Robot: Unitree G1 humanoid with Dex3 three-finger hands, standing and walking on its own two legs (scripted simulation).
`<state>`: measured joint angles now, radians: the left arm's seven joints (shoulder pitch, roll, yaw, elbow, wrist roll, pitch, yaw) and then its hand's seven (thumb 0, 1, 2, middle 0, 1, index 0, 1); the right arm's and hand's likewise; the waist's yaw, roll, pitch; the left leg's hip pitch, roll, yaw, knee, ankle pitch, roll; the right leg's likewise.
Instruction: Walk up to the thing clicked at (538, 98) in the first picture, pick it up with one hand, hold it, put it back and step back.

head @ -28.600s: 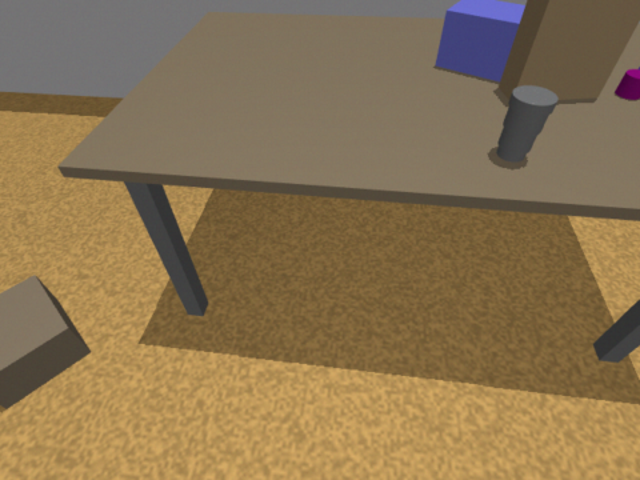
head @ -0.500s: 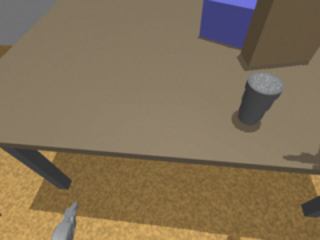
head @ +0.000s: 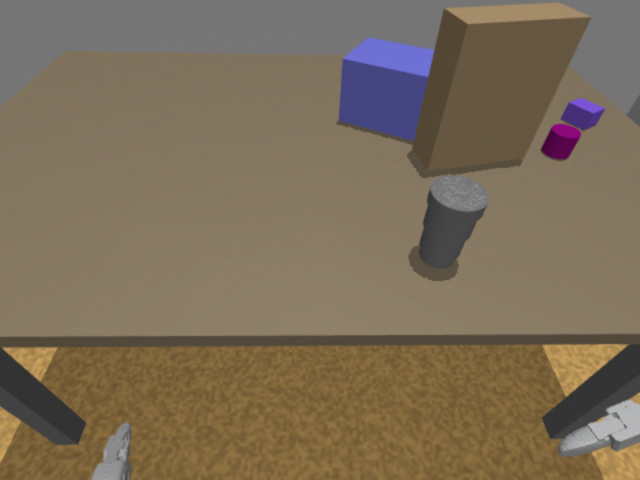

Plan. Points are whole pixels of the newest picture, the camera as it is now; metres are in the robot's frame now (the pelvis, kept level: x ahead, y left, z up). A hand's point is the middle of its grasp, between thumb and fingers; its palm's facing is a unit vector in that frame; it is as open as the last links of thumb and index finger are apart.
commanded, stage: sink last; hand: right
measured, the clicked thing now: (447, 226) +0.49 -0.22 +0.04
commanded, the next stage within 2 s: home in 0.42 s
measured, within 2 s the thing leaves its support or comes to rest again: neither
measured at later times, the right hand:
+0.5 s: hand out of the picture +0.16 -0.27 +0.14, palm faces +0.44 +0.79 -0.43, open 17.6 cm
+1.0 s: hand out of the picture +0.14 -0.19 -0.03, palm faces +0.16 +0.95 -0.25, open 17.5 cm
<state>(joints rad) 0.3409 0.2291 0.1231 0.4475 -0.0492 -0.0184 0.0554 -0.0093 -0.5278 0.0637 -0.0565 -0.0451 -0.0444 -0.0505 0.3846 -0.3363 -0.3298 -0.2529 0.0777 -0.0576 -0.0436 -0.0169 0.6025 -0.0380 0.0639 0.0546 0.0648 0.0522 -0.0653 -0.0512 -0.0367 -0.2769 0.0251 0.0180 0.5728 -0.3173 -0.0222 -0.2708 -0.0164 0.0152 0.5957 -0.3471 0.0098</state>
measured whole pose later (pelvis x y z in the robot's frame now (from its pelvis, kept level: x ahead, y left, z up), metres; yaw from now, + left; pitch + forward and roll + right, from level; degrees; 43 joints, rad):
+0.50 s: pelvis -0.02 +0.02 +0.01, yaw -1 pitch -2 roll +0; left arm 0.32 0.22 0.14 0.51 -0.02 -0.11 0.07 -0.01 -0.53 0.06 -0.06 -0.05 -0.05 -0.06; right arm 0.43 -0.34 -0.40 -0.20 0.06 -0.24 -0.03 -0.02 0.58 -0.04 0.06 0.05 0.07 0.05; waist -0.06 -0.04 0.02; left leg -0.23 0.02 0.04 0.54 -0.27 0.00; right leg -0.21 -0.02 0.03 0.51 -0.27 0.03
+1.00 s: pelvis -0.02 +0.01 +0.01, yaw -1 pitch -1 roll +0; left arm 0.20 0.18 0.04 0.64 -0.01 -0.13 0.07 0.00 0.58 0.73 -0.18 -0.25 -0.17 -0.25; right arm 0.42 -0.20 -0.08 0.24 0.02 -0.18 -0.02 -0.02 0.56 -0.04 0.06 0.05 0.06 0.05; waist -0.02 -0.01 0.05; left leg -0.20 0.03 0.03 0.48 -0.25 -0.01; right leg -0.18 -0.01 0.03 0.46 -0.25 0.02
